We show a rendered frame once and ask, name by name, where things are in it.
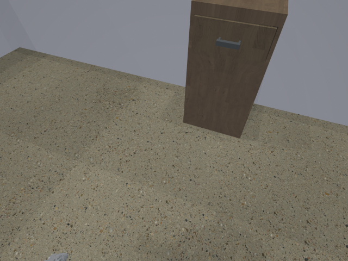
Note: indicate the drawer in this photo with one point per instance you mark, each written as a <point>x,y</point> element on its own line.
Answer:
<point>255,38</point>

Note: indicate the handle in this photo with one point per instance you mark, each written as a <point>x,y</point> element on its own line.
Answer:
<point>228,44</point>

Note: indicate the cabinet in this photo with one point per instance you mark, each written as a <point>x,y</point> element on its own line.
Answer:
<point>220,90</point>

